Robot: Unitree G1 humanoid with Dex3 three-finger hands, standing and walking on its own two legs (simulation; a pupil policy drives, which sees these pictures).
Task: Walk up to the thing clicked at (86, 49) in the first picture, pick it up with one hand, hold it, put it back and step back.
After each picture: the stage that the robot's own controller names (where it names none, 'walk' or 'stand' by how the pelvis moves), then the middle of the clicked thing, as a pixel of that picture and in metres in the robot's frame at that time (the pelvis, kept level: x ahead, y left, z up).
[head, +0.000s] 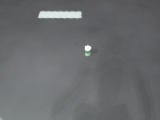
stand; (87, 51) +1.30 -0.03 -0.72
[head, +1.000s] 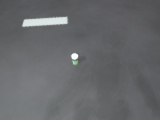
walk; (74, 59) +1.16 +0.18 -0.71
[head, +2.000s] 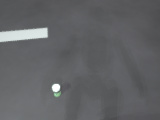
walk; (56, 90) +0.71 +0.28 -0.71
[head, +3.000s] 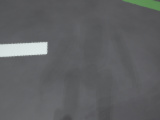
walk; out of the picture +0.40 +0.19 -0.70
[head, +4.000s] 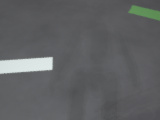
stand; out of the picture +0.30 +0.18 -0.72
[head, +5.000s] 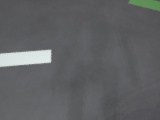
stand; out of the picture +0.31 +0.19 -0.72
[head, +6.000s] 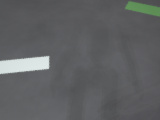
stand; out of the picture +0.30 +0.21 -0.73
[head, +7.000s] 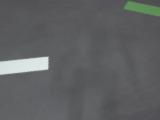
stand; out of the picture +0.29 +0.21 -0.73
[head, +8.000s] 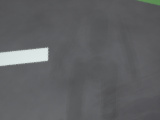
go down; out of the picture +0.30 +0.21 -0.72
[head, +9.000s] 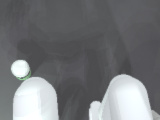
go down; (22, 71) +0.39 +0.22 -0.29
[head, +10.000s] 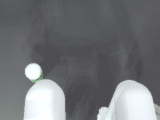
approach; (34, 73) +0.38 +0.21 -0.31
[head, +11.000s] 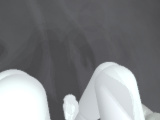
close in; out of the picture +0.37 +0.25 -0.22
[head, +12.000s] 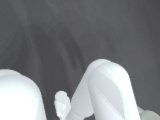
close; out of the picture +0.37 +0.26 -0.22
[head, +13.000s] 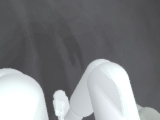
lift; out of the picture +0.36 +0.25 -0.23
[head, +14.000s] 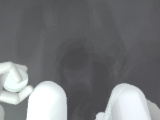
lift; (16, 84) +0.30 +0.24 -0.07
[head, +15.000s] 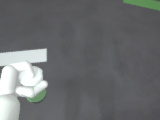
hold; (33, 85) +0.33 +0.18 +0.05
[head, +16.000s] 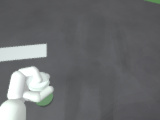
hold; (41, 90) +0.33 +0.16 +0.01
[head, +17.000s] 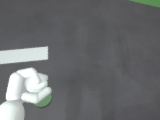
hold; (39, 91) +0.32 +0.17 +0.01
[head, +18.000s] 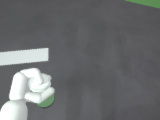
crouch; (42, 91) +0.32 +0.16 +0.01
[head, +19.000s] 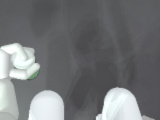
crouch; (26, 65) +0.40 +0.19 -0.10
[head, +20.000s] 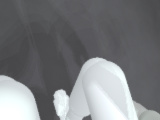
lower; out of the picture +0.40 +0.26 -0.22
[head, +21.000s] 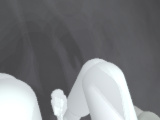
lower; out of the picture +0.40 +0.27 -0.23
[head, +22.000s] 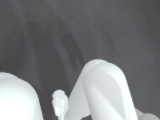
lower; out of the picture +0.39 +0.26 -0.23
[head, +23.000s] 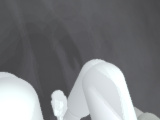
lower; out of the picture +0.39 +0.27 -0.22
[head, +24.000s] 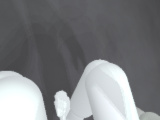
loosen; out of the picture +0.38 +0.25 -0.22
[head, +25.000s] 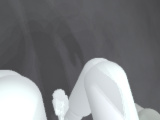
withdraw; out of the picture +0.38 +0.25 -0.22
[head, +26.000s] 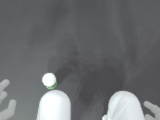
walk; (50, 81) +0.40 +0.18 -0.41
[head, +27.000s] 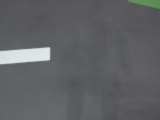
stand; out of the picture +0.32 +0.17 -0.66
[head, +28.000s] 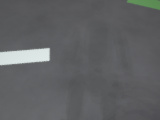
stand; out of the picture +0.33 +0.18 -0.67
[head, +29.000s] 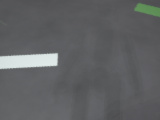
stand; out of the picture +0.34 +0.16 -0.71
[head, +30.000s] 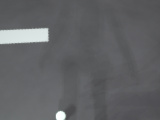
walk; (60, 117) +0.38 +0.12 -0.70
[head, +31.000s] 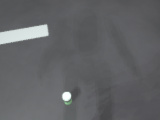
walk; (67, 98) +0.54 +0.17 -0.69
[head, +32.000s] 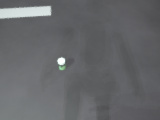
walk; (61, 64) +0.88 +0.20 -0.70
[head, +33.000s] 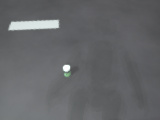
stand; (66, 71) +0.96 +0.19 -0.71
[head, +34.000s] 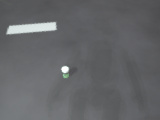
stand; (65, 72) +0.97 +0.20 -0.73
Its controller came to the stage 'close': yes
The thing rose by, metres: 0.72
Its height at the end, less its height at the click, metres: +0.00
